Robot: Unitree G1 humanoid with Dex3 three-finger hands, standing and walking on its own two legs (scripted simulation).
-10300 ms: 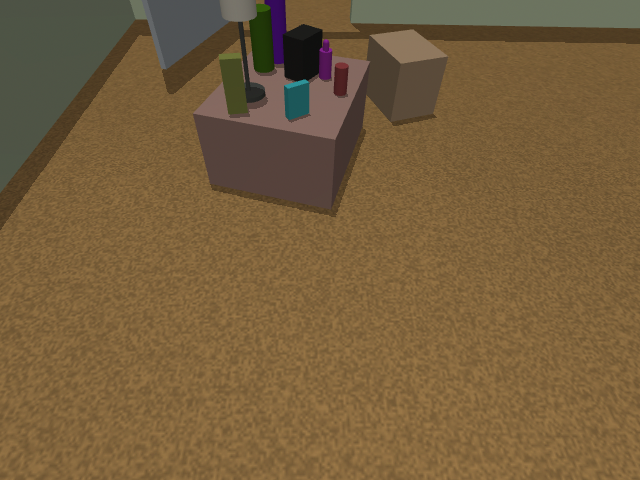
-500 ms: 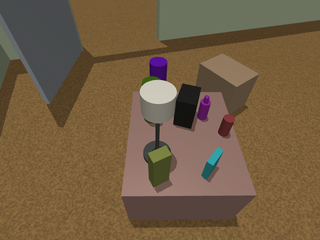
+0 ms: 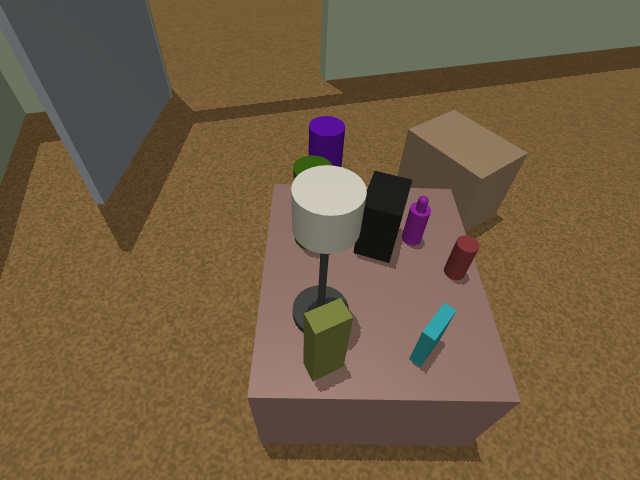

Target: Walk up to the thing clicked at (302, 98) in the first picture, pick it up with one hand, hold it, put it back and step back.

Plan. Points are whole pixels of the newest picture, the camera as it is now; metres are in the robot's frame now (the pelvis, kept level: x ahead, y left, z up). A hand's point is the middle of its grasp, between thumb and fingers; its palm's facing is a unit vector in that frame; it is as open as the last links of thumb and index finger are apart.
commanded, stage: walk up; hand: right
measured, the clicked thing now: (432, 335) +0.48 -0.26 -0.34
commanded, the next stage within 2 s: stand in 0.40 s
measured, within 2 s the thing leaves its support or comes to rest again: neither
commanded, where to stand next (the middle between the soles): +0.06 -0.01 m, yaw +0 degrees
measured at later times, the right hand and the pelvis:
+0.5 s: hand out of the picture +0.09 -0.25 -0.15, palm faces -0.04 +0.94 -0.34, open 7.4 cm; pelvis +0.00 +0.00 +0.00, yaw +0 degrees
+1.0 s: hand out of the picture +0.09 -0.26 -0.16, palm faces -0.05 +0.94 -0.33, open 7.4 cm; pelvis +0.01 -0.01 +0.00, yaw +0 degrees
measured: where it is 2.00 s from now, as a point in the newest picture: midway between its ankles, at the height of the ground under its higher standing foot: outside the picture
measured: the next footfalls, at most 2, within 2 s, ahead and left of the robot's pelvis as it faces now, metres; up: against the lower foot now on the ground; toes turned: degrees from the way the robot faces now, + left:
none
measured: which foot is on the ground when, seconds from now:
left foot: down 0.00-1.00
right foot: down 0.00-1.00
